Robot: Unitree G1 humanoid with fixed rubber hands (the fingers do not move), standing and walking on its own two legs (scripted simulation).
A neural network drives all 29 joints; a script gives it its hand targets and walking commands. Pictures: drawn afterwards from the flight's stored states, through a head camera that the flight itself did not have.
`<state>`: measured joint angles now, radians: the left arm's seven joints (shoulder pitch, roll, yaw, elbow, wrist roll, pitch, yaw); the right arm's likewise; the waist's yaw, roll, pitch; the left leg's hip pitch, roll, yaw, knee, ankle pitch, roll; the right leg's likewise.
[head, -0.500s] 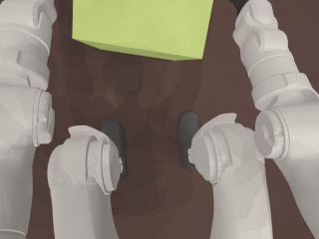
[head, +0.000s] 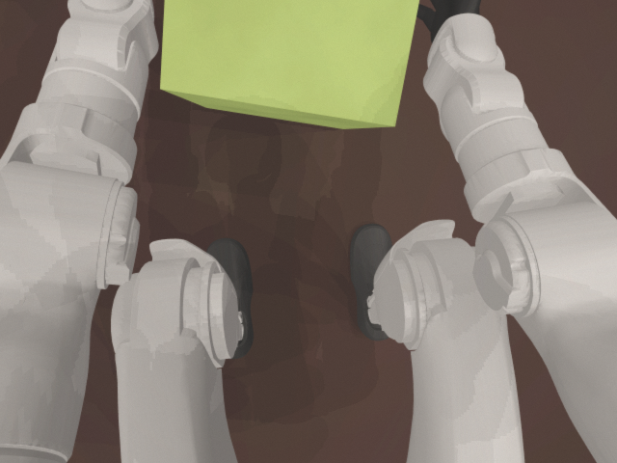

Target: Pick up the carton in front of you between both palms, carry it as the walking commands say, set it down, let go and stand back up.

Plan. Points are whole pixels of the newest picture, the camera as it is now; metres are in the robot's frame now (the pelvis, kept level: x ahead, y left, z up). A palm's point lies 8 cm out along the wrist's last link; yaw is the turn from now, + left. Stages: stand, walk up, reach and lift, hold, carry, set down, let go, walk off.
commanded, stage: reach and lift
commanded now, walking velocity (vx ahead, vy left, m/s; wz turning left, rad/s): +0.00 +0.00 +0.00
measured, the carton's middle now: (289, 25) +0.54 +0.02 -0.25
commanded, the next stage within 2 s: none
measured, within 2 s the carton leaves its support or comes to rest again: leaves its support in 0.30 s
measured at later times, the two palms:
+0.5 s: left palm out of the picture +0.55 +0.17 -0.09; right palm out of the picture +0.53 -0.13 -0.09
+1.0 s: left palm out of the picture +0.49 +0.18 +0.08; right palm out of the picture +0.49 -0.12 +0.08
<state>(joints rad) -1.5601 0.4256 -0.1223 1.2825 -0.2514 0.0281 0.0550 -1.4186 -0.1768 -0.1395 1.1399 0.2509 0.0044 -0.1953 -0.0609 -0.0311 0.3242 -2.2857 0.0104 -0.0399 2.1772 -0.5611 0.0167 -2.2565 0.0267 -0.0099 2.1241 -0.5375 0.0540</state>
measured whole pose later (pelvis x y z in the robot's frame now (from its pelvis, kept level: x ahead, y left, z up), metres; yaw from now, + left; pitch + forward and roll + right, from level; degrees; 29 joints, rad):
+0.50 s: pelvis +0.00 -0.01 +0.00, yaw +3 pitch +38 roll -3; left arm -1.37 0.27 0.09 0.95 -0.04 0.28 0.09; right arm -1.18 -0.07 -0.40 0.75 0.08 0.24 -0.20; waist -0.05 -0.05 0.12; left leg -2.29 -0.03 -0.04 2.17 -0.55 0.00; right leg -2.26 0.08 0.04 2.14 -0.56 0.09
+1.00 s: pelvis +0.01 -0.01 +0.12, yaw +4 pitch +42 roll -2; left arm -1.07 0.04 0.41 0.75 0.27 0.39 0.01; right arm -0.95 0.08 -0.55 0.61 -0.21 0.38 -0.08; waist -0.02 -0.01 -0.20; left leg -1.99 -0.05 -0.05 1.73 -0.48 -0.01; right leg -1.96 0.07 0.05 1.72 -0.50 0.06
